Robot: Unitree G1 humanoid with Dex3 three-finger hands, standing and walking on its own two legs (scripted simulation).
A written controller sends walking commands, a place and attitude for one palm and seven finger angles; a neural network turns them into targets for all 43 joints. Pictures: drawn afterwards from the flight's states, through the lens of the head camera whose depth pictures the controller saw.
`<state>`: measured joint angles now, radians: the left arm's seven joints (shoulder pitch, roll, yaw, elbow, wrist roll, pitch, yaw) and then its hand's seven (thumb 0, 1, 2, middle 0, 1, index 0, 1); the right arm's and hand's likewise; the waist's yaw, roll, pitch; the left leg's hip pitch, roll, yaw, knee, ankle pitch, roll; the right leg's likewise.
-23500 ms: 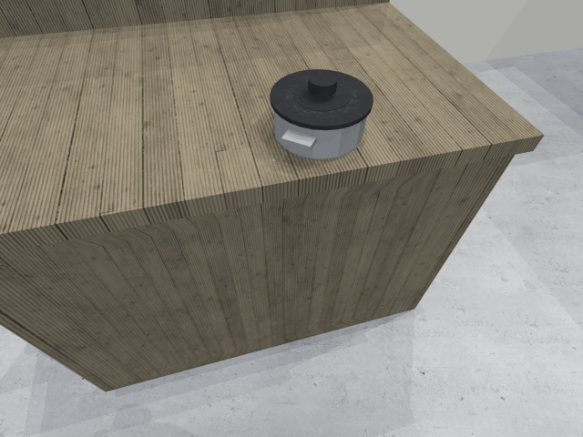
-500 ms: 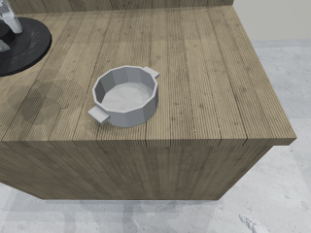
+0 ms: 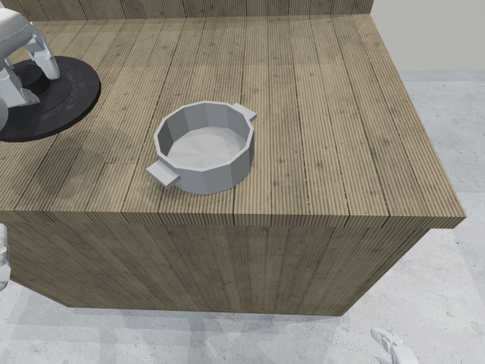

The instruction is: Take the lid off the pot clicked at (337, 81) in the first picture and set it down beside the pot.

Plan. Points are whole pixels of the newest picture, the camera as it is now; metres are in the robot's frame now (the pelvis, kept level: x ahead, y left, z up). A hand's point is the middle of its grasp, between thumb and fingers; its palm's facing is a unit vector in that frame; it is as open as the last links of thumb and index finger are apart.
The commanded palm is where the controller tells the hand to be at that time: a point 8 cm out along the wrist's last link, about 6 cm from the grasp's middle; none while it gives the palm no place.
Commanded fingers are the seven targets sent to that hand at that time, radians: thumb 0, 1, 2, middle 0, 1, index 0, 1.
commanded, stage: lower the lid onto the table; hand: left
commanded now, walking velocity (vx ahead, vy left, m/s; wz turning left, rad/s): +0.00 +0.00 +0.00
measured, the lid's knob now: (28, 81) +0.46 +0.32 +0.23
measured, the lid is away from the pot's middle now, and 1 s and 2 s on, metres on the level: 0.24 0.24 0.23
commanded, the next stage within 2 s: open the fingers wide in 1.94 s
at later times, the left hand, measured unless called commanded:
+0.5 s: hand (48, 98) +0.44 +0.29 +0.21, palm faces -0.27 -0.08 -0.96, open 7.8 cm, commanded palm +0.43 +0.30 +0.29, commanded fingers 0.00 0.48 1.17 -0.96 -0.95 -0.95 -0.96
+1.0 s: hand (47, 119) +0.44 +0.31 +0.18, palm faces -0.33 -0.12 -0.94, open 7.8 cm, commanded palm +0.43 +0.31 +0.25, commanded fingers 0.00 0.48 1.17 -0.96 -0.95 -0.95 -0.96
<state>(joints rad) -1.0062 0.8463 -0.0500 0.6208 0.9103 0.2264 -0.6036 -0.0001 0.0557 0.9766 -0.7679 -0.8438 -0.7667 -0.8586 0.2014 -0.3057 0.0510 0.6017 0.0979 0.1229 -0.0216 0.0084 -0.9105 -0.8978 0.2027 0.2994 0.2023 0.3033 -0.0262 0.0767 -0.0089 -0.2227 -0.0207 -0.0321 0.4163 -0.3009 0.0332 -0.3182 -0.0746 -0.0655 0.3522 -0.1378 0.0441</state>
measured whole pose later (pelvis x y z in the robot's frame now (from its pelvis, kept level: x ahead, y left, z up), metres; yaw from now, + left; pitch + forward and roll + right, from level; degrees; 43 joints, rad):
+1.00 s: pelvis +0.00 +0.00 +0.00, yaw +0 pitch +7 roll -1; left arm -0.94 0.82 -0.03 0.80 0.90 0.09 -0.54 0.00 0.06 0.97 -0.76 -0.84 -0.76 -0.86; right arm 0.24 -0.31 0.03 0.63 0.09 0.12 -0.04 0.01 -0.91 -0.90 0.20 0.30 0.20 0.30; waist -0.06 0.06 0.00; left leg -0.23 -0.01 -0.03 0.42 -0.30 0.03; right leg -0.32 -0.06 -0.06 0.35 -0.13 0.05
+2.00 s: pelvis +0.02 +0.01 +0.00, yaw -1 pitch +9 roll -2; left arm -0.86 0.79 -0.02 0.85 0.88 0.01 -0.47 0.00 0.08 0.95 -0.75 -0.86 -0.75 -0.88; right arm 0.25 -0.30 0.02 0.64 0.07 0.15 -0.01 0.01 -0.91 -0.90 0.20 0.30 0.20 0.30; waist -0.07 0.06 -0.03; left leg -0.29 -0.02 -0.03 0.47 -0.35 0.04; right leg -0.38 -0.07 -0.05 0.40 -0.17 0.05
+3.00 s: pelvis +0.00 +0.01 -0.01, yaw -2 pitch +11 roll -2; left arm -0.92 0.85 0.01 0.98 0.93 -0.14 -0.42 0.00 -0.07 0.87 -0.49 -0.69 -0.49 -0.69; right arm 0.27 -0.29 0.02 0.65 0.08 0.23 -0.06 0.01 -0.91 -0.90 0.20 0.30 0.20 0.30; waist -0.09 0.03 -0.04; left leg -0.38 -0.01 0.00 0.55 -0.36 0.04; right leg -0.46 -0.05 -0.03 0.43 -0.15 0.05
